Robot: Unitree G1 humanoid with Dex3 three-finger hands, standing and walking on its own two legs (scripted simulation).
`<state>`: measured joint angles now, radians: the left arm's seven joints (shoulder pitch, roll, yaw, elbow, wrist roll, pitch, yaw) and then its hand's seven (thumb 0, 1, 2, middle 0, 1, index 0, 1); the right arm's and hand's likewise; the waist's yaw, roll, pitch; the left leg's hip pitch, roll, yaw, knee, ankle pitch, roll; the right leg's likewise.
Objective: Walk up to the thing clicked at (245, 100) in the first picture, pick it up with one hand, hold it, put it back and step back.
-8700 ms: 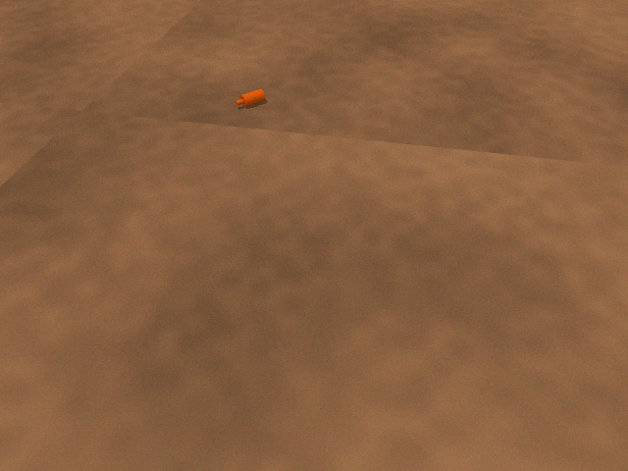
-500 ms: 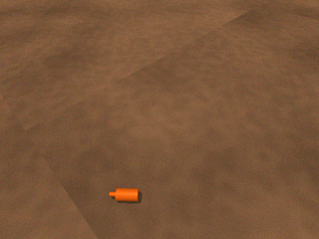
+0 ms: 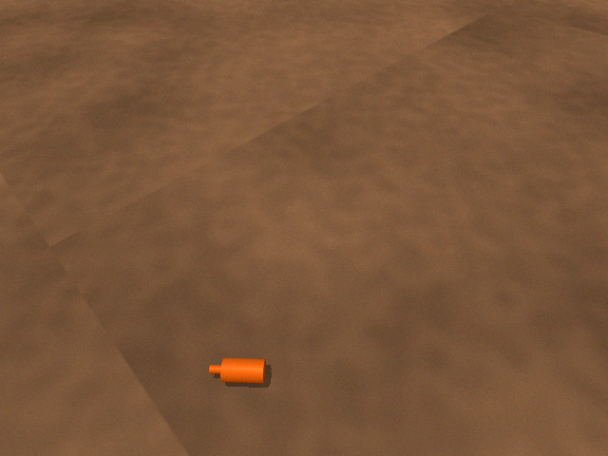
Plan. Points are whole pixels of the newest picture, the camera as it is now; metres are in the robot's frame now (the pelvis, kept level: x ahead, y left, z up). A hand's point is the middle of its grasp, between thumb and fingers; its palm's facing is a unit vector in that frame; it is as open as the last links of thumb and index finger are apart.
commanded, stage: stand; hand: left
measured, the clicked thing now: (237, 369) +0.50 +0.23 -0.75
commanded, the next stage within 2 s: none
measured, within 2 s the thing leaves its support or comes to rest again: neither
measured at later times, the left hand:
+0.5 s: hand out of the picture +0.07 +0.26 -0.16, palm faces -0.02 -0.94 -0.35, open 7.4 cm
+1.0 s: hand out of the picture +0.07 +0.25 -0.16, palm faces -0.02 -0.94 -0.34, open 7.4 cm
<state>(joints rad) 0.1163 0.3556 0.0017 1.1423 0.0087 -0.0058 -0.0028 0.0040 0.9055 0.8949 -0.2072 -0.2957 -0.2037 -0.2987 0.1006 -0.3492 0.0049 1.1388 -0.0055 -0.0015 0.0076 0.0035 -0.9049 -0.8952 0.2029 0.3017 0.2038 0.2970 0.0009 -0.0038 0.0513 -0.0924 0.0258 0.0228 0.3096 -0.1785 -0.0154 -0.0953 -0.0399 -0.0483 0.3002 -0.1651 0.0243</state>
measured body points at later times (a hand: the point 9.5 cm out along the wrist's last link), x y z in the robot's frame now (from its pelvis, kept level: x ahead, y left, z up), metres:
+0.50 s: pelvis +0.00 +0.00 +0.00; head +0.01 +0.00 +0.45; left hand +0.07 +0.30 -0.13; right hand +0.08 -0.30 -0.13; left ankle -0.01 +0.13 -0.75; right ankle +0.00 -0.13 -0.75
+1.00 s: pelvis +0.01 +0.00 +0.00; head +0.02 +0.00 +0.45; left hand +0.08 +0.30 -0.14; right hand +0.09 -0.30 -0.13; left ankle -0.01 +0.13 -0.75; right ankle +0.00 -0.13 -0.75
